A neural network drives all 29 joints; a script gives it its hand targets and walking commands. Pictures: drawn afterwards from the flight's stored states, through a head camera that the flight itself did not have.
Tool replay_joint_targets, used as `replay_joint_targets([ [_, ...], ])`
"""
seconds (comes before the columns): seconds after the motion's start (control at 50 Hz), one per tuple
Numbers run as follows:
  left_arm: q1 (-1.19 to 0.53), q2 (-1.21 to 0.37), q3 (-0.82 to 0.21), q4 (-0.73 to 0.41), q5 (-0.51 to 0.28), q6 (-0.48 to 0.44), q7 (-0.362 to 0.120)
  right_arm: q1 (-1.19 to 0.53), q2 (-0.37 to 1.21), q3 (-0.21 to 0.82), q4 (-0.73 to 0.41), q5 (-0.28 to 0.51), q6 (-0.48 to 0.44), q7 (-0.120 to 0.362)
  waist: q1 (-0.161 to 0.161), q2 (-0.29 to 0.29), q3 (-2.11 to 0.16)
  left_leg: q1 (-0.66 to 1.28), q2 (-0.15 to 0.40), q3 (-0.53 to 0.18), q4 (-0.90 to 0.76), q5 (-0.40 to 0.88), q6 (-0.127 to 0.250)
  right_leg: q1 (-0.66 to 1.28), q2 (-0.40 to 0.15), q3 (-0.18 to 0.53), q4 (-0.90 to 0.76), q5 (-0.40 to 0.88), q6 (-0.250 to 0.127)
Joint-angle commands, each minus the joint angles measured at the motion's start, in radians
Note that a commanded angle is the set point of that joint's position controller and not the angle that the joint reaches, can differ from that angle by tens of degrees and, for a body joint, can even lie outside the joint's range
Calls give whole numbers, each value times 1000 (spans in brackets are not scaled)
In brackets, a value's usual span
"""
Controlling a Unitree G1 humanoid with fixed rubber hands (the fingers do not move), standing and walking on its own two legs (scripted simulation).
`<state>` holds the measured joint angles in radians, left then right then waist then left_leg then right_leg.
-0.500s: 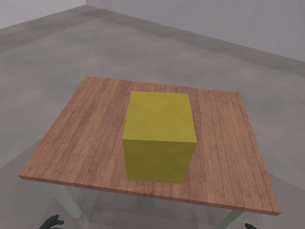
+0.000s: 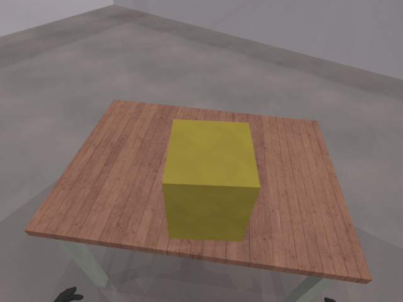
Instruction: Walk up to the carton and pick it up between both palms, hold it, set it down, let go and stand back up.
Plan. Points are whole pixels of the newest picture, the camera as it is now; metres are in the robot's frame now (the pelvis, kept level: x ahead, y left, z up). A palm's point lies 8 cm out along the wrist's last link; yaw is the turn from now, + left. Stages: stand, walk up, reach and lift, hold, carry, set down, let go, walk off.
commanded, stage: stand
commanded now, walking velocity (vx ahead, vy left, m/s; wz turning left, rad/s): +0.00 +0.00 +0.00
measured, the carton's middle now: (208, 181) +0.44 -0.02 -0.05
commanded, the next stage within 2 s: none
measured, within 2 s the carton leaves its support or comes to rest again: neither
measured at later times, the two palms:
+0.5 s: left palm out of the picture +0.11 +0.29 -0.09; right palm out of the picture +0.10 -0.29 -0.11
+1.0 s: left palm out of the picture +0.11 +0.29 -0.10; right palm out of the picture +0.09 -0.29 -0.11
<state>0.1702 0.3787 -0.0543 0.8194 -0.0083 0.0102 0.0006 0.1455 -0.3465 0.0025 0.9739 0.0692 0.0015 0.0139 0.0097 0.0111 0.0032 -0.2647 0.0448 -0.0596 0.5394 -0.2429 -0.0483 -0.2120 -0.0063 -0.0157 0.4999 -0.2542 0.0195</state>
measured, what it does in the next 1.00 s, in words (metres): stands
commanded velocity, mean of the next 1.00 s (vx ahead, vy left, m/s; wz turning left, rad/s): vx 0.00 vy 0.00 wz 0.00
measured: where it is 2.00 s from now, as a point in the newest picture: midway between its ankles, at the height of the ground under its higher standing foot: outside the picture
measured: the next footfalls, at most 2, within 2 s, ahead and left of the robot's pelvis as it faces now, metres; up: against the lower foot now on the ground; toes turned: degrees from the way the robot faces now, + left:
none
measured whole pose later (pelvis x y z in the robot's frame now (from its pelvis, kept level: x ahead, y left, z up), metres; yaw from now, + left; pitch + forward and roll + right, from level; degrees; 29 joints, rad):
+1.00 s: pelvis +0.00 +0.00 +0.00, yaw +0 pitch -2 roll -1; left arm 0.17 0.38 -0.05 0.85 -0.01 0.01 0.00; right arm 0.15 -0.35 0.00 1.00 0.07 0.00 0.01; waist 0.01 0.02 0.00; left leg -0.26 0.04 -0.06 0.53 -0.24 -0.05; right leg -0.21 -0.01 -0.02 0.49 -0.25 0.02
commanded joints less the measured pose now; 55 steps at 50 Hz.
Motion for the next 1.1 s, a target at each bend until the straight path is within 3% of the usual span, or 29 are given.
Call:
replay_joint_targets([
  [0.0, -40, 208, 88, 30, 26, -51, 1, -42, -225, -53, -34, -103, -26, -10, -7, 10, -27, 54, 53, -53, -132, 104, 71, 16, -100, 95, -148, 28, -52],
  [1.08, -44, 207, 87, 70, 21, -54, 4, -49, -224, -52, 1, -98, -26, -13, -7, 11, -37, 81, 63, -49, -142, 171, 70, 43, -107, 87, -146, 113, -53],
])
